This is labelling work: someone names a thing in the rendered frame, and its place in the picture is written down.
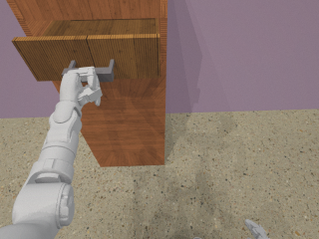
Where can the handle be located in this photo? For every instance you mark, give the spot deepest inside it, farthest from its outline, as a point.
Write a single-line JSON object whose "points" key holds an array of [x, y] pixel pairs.
{"points": [[105, 74]]}

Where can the left robot upper arm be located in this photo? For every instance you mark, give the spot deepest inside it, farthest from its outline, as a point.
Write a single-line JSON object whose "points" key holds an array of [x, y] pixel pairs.
{"points": [[42, 209]]}

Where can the drawer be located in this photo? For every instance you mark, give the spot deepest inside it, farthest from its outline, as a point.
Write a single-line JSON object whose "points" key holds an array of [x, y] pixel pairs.
{"points": [[134, 45]]}

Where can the robot right hand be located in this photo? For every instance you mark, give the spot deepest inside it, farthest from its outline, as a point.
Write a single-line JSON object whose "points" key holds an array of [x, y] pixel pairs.
{"points": [[257, 231]]}

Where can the cabinet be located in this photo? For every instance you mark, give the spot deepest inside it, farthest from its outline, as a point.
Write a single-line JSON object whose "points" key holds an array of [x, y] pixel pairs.
{"points": [[128, 127]]}

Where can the robot left forearm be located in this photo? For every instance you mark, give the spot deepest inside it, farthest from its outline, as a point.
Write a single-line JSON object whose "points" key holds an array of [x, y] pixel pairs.
{"points": [[56, 160]]}

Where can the robot left hand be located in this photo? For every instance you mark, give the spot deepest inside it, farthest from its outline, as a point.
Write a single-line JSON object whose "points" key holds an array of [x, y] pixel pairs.
{"points": [[72, 90]]}

